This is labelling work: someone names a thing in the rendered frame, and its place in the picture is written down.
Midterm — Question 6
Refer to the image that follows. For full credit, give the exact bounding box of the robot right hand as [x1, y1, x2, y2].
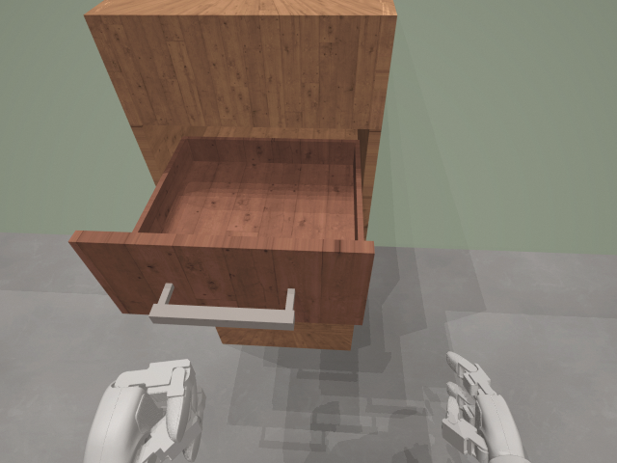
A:
[443, 351, 524, 463]

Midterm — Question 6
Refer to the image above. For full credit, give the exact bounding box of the cabinet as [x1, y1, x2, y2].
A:
[83, 0, 397, 351]

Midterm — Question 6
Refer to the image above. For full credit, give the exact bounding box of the robot left hand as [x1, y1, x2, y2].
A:
[83, 359, 206, 463]

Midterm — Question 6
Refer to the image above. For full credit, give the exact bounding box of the drawer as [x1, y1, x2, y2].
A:
[68, 136, 375, 325]

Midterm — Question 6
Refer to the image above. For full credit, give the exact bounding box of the handle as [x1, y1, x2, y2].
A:
[148, 283, 295, 331]

